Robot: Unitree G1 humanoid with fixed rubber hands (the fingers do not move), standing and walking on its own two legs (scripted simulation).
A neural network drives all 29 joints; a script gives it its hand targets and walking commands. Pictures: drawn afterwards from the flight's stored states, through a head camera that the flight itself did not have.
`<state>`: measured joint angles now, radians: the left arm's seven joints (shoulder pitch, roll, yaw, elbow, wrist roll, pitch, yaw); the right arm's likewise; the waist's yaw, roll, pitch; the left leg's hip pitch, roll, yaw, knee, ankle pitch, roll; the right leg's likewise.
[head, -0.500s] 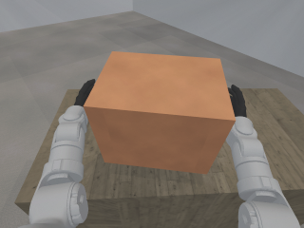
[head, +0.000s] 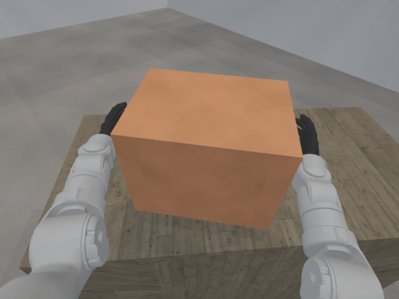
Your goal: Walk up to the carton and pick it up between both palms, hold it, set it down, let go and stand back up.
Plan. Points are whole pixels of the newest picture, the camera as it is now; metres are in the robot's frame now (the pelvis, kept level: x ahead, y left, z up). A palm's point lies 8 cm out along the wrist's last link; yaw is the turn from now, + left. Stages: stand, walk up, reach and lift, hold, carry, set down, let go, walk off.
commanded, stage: set down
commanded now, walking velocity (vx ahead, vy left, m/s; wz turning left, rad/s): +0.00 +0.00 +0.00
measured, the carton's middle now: (208, 148) +0.44 -0.06 +0.08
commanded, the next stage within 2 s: none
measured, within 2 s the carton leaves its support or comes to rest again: rests again in 1.44 s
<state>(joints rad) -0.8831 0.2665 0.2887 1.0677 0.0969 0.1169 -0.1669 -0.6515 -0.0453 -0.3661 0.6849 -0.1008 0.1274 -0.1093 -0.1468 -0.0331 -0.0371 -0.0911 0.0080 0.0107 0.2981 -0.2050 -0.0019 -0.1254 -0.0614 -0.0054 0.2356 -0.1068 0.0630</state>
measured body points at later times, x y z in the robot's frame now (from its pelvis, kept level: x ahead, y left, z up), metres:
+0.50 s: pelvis +0.01 +0.00 +0.00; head +0.03 +0.02 +0.45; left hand +0.48 +0.14 +0.10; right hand +0.37 -0.26 +0.10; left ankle -0.03 +0.11 -0.75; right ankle +0.01 -0.16 -0.75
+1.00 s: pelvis +0.01 +0.00 +0.00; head +0.04 +0.02 +0.44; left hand +0.48 +0.14 +0.08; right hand +0.37 -0.25 +0.07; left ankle -0.03 +0.11 -0.75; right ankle +0.01 -0.16 -0.75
